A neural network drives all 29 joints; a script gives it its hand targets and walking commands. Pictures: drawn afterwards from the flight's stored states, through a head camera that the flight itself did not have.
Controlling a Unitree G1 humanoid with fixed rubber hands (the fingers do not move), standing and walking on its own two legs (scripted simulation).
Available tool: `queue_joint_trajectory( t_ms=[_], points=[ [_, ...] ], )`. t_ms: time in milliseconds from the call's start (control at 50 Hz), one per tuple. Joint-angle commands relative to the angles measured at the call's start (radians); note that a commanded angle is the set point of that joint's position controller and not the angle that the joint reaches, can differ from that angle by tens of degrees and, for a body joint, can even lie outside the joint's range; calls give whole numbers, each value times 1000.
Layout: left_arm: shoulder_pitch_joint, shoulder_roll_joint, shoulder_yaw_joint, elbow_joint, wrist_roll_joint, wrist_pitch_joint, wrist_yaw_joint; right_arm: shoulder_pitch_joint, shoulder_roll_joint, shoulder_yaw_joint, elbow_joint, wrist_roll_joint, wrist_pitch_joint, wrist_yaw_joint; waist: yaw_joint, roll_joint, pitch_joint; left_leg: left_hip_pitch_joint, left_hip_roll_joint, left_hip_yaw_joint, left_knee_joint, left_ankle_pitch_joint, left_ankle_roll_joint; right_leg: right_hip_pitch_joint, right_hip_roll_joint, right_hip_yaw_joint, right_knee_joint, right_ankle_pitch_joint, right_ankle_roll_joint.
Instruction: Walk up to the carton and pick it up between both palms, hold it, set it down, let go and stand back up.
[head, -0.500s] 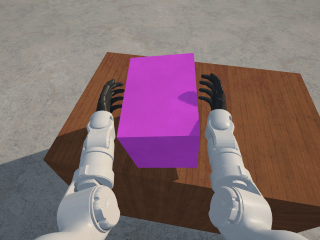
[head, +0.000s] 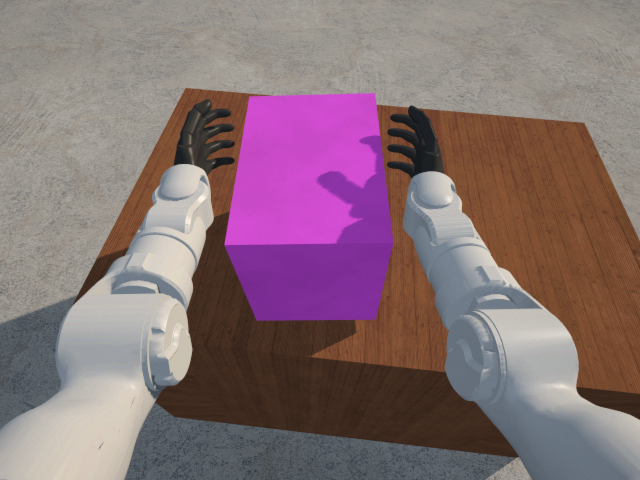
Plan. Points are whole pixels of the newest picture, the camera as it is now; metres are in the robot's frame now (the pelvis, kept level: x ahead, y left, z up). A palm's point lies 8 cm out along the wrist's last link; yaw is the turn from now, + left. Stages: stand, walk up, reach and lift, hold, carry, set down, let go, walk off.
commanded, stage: set down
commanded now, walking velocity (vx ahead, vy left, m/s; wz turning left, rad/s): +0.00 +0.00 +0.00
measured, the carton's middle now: (313, 210) +0.51 +0.01 +0.00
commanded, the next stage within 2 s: none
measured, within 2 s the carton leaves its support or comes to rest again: rests again in 1.40 s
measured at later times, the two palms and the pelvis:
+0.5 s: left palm (207, 182) +0.46 +0.14 +0.12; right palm (435, 190) +0.46 -0.14 +0.11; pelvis +0.01 -0.02 +0.00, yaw +4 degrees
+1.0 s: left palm (197, 213) +0.46 +0.17 +0.06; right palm (408, 200) +0.46 -0.11 +0.08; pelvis -0.01 +0.01 +0.00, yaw -1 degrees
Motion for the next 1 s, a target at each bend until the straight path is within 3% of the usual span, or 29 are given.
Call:
queue_joint_trajectory(
  t_ms=[0, 100, 120, 140, 160, 180, 220, 300, 420, 480, 640, 660, 700, 740, 800, 820, 860, 920, 980],
  points=[
    [-349, 41, -41, -43, -39, -62, -25, -403, -23, 62, -94, 37, -57, 31, 26, 1, -594, 82, -60, 8, 90, 608, -84, 499, 61, 67, 156, 545, -28],
    [-397, 61, -55, -95, -47, -72, -11, -418, -67, 12, -82, 17, -57, 59, 18, 53, -635, 257, -38, -3, 136, 775, -118, 289, 75, 63, 56, 397, -41],
    [-507, -308, 202, -121, 247, -112, -15, -497, 255, -62, -70, -4, 14, 116, 101, 180, -271, 389, -39, -17, 199, 630, -88, 167, 98, -78, 49, 169, -28],
    [-520, -442, 333, -149, 396, -72, -74, -479, 418, -180, -84, -216, 34, 155, 52, 110, -244, 419, -44, -42, 182, 460, -103, 133, 101, -88, -10, 71, -24],
    [-446, -497, 397, -188, 504, -22, -124, -379, 483, -292, -138, -375, 51, 190, 41, 105, -305, 357, -36, -44, 143, 336, -95, 146, 95, -95, 0, 74, -29],
    [-384, -489, 433, -230, 577, 30, -150, -315, 478, -358, -211, -486, 64, 226, 46, 109, -379, 335, -29, -43, 125, 291, -84, 207, 82, -100, -2, 89, -32],
    [-309, -478, 432, -301, 614, 119, -161, -287, 463, -382, -348, -569, 86, 277, 34, 80, -397, 393, -12, -45, 120, 308, -79, 308, 79, -110, -6, 127, -22],
    [-188, -495, 383, -396, 612, 211, -194, -196, 443, -311, -449, -555, 105, 318, 30, 28, -279, 410, -11, -38, 112, 358, -66, 376, 92, -125, 29, 171, 0],
    [-132, -453, 313, -441, 513, 193, -242, -173, 474, -118, -549, -421, 71, 295, 48, -53, -148, 61, -44, -9, 46, 230, 65, 776, 47, -74, 185, 527, 60],
    [-119, -432, 283, -440, 474, 176, -246, -146, 475, -73, -547, -377, 64, 276, 48, -50, -149, -14, -44, -10, 29, 207, 96, 853, 36, -61, 229, 632, 70],
    [-108, -456, 251, -478, 473, 160, -247, -67, 511, -24, -498, -359, 43, 261, 51, -25, -170, -54, -39, -11, 21, 244, 91, 850, 34, -57, 243, 630, 63],
    [22, -481, 158, -496, 373, 146, -231, -25, 461, -121, -418, -414, 37, 246, 21, 16, -258, -41, -76, 5, -118, 278, 25, 622, 75, 4, 189, 587, 47],
    [82, -333, 146, -491, 330, 128, -175, 55, 289, -155, -320, -395, 13, 195, 4, 25, -367, 159, -67, -2, -66, 558, -32, 467, 94, -2, 132, 632, 38],
    [63, -124, 130, -478, 237, 95, -99, 42, 102, -109, -246, -260, -39, 103, 8, 13, -475, 176, -79, 18, -15, 652, -68, 490, 91, 26, 130, 778, 19],
    [-137, -70, 99, -394, 119, 7, -28, -220, 135, 38, -303, -56, -120, 31, 68, -57, -655, -216, -92, 41, -57, 415, -29, 779, 39, 108, 246, 870, -6],
    [-204, -52, 89, -359, 95, -32, -17, -297, 141, 67, -328, -21, -141, 27, 85, -83, -680, -311, -88, 42, -80, 323, -9, 831, 22, 119, 279, 831, -4],
    [-318, -33, 47, -256, 70, -105, -10, -379, 138, 88, -286, -13, -163, 35, 92, -92, -679, -275, -78, 37, -65, 280, 4, 706, 28, 95, 274, 627, 3],
    [-364, -87, -30, -152, 64, -150, -8, -351, 167, 38, -97, -62, -144, 65, 65, 3, -635, 2, -67, 28, 49, 388, -59, 311, 63, 56, 153, 290, -35],
    [-415, -192, -84, -146, 63, -172, 1, -390, 246, -33, -50, -132, -133, 99, 51, 72, -717, 173, -41, 12, 123, 593, -97, 84, 72, 43, 51, 179, -62]
  ],
)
